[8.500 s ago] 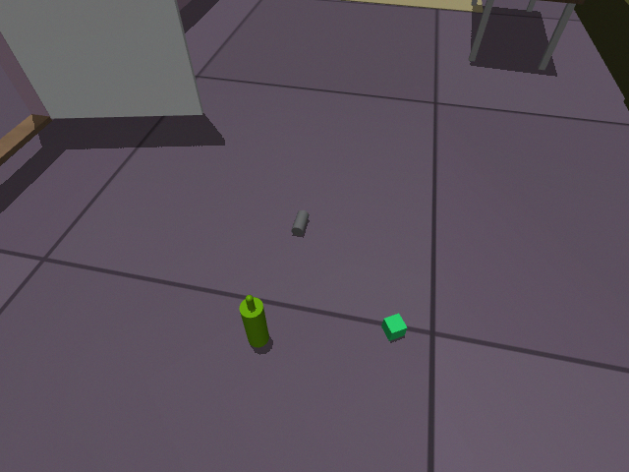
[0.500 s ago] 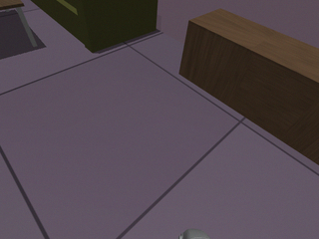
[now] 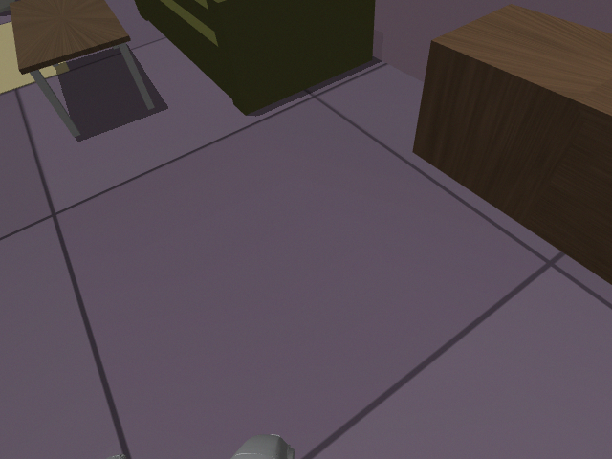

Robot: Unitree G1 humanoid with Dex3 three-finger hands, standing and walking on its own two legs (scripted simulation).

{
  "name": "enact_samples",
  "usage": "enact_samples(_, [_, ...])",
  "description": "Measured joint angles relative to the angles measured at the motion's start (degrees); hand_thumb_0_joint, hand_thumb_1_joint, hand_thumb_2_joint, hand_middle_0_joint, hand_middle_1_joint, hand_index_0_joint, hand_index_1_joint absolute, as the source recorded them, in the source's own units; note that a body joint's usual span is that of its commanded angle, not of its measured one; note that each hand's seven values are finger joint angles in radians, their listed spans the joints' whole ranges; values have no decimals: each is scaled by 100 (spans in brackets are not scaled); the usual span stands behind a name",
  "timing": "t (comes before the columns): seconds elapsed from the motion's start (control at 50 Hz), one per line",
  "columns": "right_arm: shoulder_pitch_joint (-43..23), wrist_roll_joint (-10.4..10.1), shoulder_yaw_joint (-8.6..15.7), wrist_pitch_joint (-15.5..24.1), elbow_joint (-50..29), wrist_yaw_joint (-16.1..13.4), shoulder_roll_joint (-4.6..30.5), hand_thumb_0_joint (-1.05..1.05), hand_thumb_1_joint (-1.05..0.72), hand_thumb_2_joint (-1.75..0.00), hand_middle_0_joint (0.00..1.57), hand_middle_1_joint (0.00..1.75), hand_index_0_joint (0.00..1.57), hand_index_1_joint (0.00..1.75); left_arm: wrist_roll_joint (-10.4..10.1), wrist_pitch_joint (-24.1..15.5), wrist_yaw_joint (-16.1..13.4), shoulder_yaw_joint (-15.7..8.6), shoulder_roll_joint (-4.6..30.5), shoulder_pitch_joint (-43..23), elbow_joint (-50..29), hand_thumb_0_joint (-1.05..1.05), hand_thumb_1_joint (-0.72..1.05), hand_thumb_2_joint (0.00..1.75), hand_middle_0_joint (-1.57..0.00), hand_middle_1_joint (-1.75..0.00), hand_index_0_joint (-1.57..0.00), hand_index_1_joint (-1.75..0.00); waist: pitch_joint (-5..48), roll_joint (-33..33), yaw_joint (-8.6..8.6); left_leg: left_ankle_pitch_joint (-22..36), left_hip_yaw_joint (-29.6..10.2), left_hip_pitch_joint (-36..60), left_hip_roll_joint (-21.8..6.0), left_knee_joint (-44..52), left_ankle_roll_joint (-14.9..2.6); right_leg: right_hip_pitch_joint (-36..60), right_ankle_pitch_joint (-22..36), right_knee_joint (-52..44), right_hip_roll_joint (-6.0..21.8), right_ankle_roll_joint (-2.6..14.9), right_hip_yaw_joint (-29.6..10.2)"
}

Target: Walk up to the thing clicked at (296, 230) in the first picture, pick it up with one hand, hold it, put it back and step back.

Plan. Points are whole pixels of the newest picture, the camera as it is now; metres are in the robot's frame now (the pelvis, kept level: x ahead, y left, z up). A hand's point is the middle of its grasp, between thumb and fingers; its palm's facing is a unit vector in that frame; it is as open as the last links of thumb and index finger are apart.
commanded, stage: walk up
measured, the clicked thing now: out of the picture -0.03 +1.15 -0.74
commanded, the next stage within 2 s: stand in 1.16 s
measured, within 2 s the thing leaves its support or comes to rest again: neither
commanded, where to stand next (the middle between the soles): +0.12 +0.03 m, yaw +4 degrees
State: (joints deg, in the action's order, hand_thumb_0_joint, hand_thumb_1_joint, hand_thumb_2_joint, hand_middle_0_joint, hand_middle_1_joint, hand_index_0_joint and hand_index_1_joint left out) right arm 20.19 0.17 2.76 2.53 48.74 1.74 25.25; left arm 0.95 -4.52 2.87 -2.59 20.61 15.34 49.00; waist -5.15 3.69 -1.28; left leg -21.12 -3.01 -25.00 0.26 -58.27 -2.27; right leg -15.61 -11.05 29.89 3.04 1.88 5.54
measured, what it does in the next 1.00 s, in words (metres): steps on the spot: left foot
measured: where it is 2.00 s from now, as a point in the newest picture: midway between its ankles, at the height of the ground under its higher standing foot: outside the picture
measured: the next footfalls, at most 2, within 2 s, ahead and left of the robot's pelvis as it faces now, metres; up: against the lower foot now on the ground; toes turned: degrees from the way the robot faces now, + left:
left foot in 0.26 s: +0.13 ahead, +0.13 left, +0.00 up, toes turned +5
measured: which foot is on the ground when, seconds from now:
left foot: up 0.00-0.24, down 0.26-1.00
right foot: down 0.00-1.00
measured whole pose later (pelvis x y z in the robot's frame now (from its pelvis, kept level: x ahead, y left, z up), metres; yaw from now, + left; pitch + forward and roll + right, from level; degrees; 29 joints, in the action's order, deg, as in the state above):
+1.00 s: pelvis +0.06 +0.02 +0.01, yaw +6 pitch -2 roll -1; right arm 5.9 0.3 0.6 0.1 64.1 1.6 20.6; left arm 0.8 -2.1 0.3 0.2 21.4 7.0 63.7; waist -2.5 0.3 -0.1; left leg -9.2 -0.1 -12.1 0.6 -23.7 -1.2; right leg -5.7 -13.3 21.5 2.4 -1.5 4.2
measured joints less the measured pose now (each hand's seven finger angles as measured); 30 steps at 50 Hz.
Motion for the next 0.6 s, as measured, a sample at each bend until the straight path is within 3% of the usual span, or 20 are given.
enact_samples(0.14, [-259, 48, 36, -117, 124, -16, -80, 0, -91, -90, 20, 30, 21, 30, 25, 107, -119, 22, 82, 159, 69, 1, 90, 90, -21, -30, -21, -30, -85, -99, -83, 558, 27, -152, -202, 1242, 196, 276, -183, -91, -35, 49, 221])
enact_samples(0.26, [-564, 35, 11, -184, 235, -61, -208, 0, -91, -90, 20, 30, 21, 30, -29, 273, -178, 82, 141, -12, 130, 1, 90, 90, -21, -30, -21, -30, -150, -295, -74, 865, 366, 411, -145, 2048, 91, 19, -653, 622, 56, -46, 376])
enact_samples(0.28, [-612, 42, 13, -161, 257, -72, -239, 0, -91, -90, 20, 30, 21, 30, -40, 300, -185, 97, 162, -66, 152, 1, 90, 90, -21, -30, -21, -30, -143, -360, -32, 709, 370, 523, -91, 2227, 117, -68, -766, 813, 124, -83, 408])
enact_samples(0.32, [-749, 82, -16, -147, 302, -89, -356, 0, -91, -90, 20, 30, 21, 30, -73, 369, -212, 108, 197, -236, 213, 1, 90, 90, -21, -30, -21, -30, -207, -604, -43, 682, 431, 503, 66, 2189, 105, -187, -945, 1069, 261, -102, 287])
enact_samples(0.4, [-989, 83, -128, -139, 308, -76, -429, 1, -91, -90, 20, 30, 21, 30, -100, 431, -226, 168, 154, -370, 370, 1, 90, 90, -21, -30, -21, -30, -150, -628, 17, 707, 399, 439, 42, 2128, 20, -260, -1897, 1327, 12, -56, -119])
enact_samples(0.44, [-1091, 71, -168, -137, 318, -89, -453, 1, -91, -90, 20, 30, 21, 30, -105, 430, -221, 176, 147, -400, 486, 1, 91, 90, -21, -30, -21, -30, -70, -630, 50, 734, 400, 422, 56, 2167, 26, -182, -1749, 1175, 0, -38, -258])
enact_samples(0.5, [-1282, 25, -197, -191, 406, -84, -426, 1, -91, -90, 20, 30, 21, 30, -80, 364, -261, 183, 70, -419, 690, 1, 91, 90, -21, -30, -21, -30, -24, -413, 54, 693, 339, 425, -57, 2094, 56, 83, -683, 583, -104, -213, -214])
enact_samples(0.54, [-1350, -15, -215, -240, 494, -79, -453, 1, -91, -90, 20, 30, 21, 30, -21, 318, -278, 199, 45, -378, 817, 1, 91, 90, -21, -30, -21, -30, 55, -287, 38, 707, 292, 499, -122, 2157, 89, 241, -577, 344, -174, -292, -170])
enact_samples(0.6, [-1375, -8, -259, -240, 653, -33, -536, 1, -91, -90, 20, 30, 21, 30, 10, 313, -256, 228, 107, -316, 991, 1, 90, 90, -21, -30, -21, -30, 222, -304, 22, 818, 312, 675, -63, 2455, 104, 358, -591, 183, -119, -278, -178])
